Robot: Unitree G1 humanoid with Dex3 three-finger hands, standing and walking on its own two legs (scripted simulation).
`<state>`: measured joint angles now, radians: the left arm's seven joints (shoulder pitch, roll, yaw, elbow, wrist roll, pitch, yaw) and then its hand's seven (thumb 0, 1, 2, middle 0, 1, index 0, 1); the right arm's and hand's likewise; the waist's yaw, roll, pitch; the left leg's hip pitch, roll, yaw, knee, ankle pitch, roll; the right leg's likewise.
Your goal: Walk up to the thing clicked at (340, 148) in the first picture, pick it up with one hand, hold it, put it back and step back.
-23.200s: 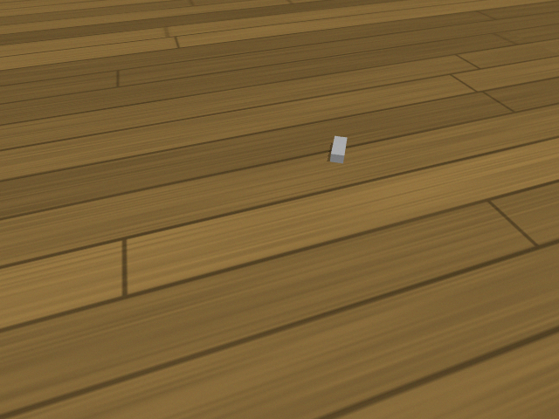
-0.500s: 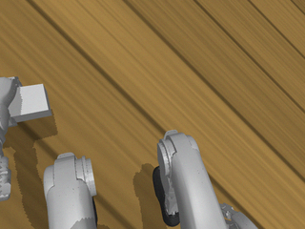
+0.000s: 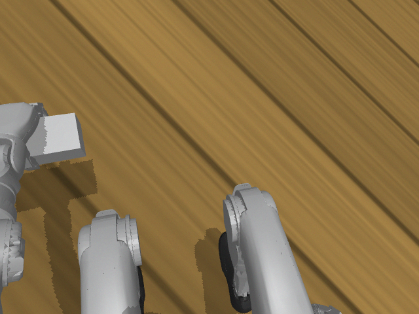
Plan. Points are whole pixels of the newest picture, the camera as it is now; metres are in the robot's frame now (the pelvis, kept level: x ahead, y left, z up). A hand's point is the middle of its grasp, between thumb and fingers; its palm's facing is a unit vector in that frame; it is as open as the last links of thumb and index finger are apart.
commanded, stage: lift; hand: left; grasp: from above
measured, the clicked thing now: (29, 143) +0.47 +0.30 -0.18
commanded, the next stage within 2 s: hold in 1.48 s
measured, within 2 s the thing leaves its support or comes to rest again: neither
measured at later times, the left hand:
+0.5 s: hand out of the picture +0.40 +0.29 +0.01, palm faces -0.41 -0.10 -0.91, open 10.5 cm
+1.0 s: hand out of the picture +0.35 +0.25 +0.22, palm faces -0.43 -0.13 -0.90, open 10.5 cm
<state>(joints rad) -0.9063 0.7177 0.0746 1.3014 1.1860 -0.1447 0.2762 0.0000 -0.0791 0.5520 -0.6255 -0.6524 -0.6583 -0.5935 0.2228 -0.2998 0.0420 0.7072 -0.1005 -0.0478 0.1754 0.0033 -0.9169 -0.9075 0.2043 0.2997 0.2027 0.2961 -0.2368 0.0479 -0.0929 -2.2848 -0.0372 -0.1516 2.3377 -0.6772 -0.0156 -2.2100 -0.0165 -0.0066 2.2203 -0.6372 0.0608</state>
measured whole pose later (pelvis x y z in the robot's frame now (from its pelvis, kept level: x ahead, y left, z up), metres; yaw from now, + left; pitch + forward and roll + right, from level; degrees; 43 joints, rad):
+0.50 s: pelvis +0.00 +0.00 +0.11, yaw +3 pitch +33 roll -6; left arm -0.56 0.58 -0.03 0.80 1.04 -0.07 0.11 0.00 -0.08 0.55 -0.63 -0.65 -0.66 -0.59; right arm 0.16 -0.27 -0.03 0.63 -0.01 0.04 0.06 0.01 -0.91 -0.90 0.21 0.30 0.20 0.30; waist -0.12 0.05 -0.19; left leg -1.90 -0.01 -0.11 1.98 -0.66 -0.01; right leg -1.85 -0.03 0.00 1.89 -0.61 0.07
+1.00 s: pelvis +0.02 -0.01 +0.29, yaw +5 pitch +18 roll -2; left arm -0.35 0.46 -0.13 0.72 0.97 0.01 0.06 0.00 -0.08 0.56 -0.63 -0.65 -0.66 -0.59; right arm 0.21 -0.24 -0.02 0.69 0.03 0.01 -0.05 0.01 -0.90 -0.90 0.21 0.30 0.20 0.30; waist -0.07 0.04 -0.15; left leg -1.14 0.04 -0.05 1.35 -0.53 -0.02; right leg -1.13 -0.02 0.01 1.29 -0.48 0.05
